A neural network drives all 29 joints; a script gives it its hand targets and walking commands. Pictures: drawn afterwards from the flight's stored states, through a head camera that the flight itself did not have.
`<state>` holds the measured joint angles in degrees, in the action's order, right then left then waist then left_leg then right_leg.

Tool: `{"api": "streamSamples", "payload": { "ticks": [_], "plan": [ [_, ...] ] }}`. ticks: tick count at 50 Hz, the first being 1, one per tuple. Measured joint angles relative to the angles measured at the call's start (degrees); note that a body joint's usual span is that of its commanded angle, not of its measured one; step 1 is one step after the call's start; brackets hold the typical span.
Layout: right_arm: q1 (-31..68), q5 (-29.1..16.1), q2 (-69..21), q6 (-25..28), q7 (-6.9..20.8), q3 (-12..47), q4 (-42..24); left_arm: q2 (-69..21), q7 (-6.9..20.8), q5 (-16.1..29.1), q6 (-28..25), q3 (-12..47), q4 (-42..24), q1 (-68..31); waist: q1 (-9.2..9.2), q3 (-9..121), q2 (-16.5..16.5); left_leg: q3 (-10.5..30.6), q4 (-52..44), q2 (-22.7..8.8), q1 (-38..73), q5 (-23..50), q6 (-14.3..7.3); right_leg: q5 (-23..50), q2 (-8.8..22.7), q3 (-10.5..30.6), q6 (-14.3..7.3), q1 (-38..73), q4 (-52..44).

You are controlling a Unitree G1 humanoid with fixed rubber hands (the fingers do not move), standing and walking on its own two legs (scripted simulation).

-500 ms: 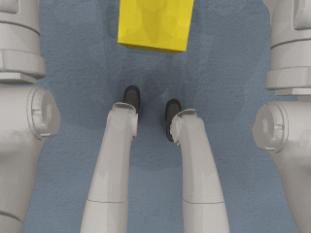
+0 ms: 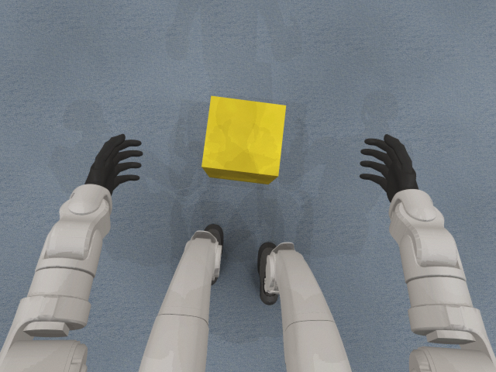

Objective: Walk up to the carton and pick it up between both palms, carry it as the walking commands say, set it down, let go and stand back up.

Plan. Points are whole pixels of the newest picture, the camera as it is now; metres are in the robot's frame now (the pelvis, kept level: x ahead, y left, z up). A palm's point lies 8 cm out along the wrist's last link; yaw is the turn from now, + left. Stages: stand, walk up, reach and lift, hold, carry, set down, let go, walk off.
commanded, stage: let go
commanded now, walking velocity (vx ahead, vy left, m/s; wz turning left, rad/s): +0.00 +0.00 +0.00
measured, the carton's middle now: (243, 145) +0.51 +0.02 -0.57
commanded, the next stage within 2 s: stand in 0.90 s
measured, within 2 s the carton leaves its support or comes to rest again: neither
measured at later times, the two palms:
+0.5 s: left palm (61, 276) +0.22 +0.23 -0.01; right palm (459, 264) +0.26 -0.24 +0.00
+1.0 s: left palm (53, 274) +0.22 +0.24 +0.00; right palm (467, 275) +0.24 -0.25 +0.00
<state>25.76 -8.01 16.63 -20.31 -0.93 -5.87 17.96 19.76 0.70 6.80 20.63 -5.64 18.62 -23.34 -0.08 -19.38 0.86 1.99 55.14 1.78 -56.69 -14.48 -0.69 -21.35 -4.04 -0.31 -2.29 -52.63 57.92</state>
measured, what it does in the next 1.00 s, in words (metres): rises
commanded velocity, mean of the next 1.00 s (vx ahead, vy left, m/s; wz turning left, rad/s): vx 0.00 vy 0.00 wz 0.00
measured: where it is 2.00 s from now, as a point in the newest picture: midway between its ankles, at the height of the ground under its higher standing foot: (239, 274)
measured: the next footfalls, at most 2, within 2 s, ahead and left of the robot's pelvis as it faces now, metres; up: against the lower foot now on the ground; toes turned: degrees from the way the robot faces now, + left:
none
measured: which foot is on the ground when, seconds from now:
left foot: down 0.00-1.00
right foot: down 0.00-1.00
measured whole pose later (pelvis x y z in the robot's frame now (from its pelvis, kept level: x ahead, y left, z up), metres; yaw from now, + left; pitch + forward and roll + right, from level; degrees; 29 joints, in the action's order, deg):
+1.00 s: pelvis +0.08 -0.01 +0.07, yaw +0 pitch +0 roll +1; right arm -12.3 -3.1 12.3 -3.7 1.9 -2.7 29.7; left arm 14.6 1.6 1.6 4.6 -1.5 26.5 16.4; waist -0.1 0.4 1.4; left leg 2.0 29.9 2.2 -16.8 -12.9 -0.4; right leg -19.1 -3.0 1.4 -2.3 -12.9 32.5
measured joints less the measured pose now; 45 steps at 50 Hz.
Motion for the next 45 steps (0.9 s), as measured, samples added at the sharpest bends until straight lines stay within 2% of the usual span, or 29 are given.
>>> {"api": "streamSamples", "payload": {
  "ticks": [4, 7, 15, 24, 33, 45],
  "plan": [
    [-7.66, 0.02, -2.19, 3.38, 1.60, 0.32, 2.05, -2.94, 1.23, -0.64, -3.23, 0.86, 1.62, 8.18, -0.01, 10.42, 0.00, 0.00, -3.30, 0.00, 1.56, 0.46, 0.00, 0.60, 0.06, 0.24, 0.00, 1.55, -3.41],
    [-11.47, 0.69, -3.16, 5.45, 2.48, 0.79, 3.75, -4.33, 2.29, -1.49, -5.47, 0.88, 2.83, 12.78, -0.01, 13.61, 0.05, 0.00, -6.21, 0.00, 6.02, 0.67, 0.00, 0.92, 0.13, 0.44, 0.00, 6.02, -6.44],
    [-23.53, 2.38, -4.30, 11.74, 3.09, 2.36, 5.02, -5.15, 3.30, -2.44, -10.76, 0.99, 3.30, 25.83, 0.00, 14.43, 0.39, 0.00, -14.62, 0.05, 20.57, 1.08, 0.00, 1.72, 0.39, 1.02, 0.00, 20.63, -15.26],
    [-35.99, 2.84, -4.30, 16.06, 3.12, 2.58, 5.04, -5.16, 3.48, -2.45, -15.19, 3.28, 3.31, 38.76, 0.00, 15.22, 0.39, 0.00, -23.02, 0.39, 32.52, 1.96, 0.05, 2.57, 0.94, 1.54, 0.00, 32.38, -23.34],
    [-38.11, 3.47, -4.31, 15.36, 3.58, 3.20, 5.06, -5.16, 3.92, -2.45, -15.39, 4.12, 3.32, 40.71, 0.00, 15.69, 0.40, 0.00, -25.50, 0.39, 37.96, 2.05, 0.28, 2.51, 1.01, 1.70, 0.00, 37.60, -25.42],
    [-38.10, 3.92, -4.31, 12.87, 3.63, 3.22, 5.07, -5.16, 3.94, -2.45, -14.49, 4.12, 3.32, 39.85, 0.00, 15.01, 0.51, -0.01, -25.53, 0.42, 39.98, 2.10, 0.28, 2.55, 1.04, 1.70, 0.00, 39.62, -25.46]
  ]
}}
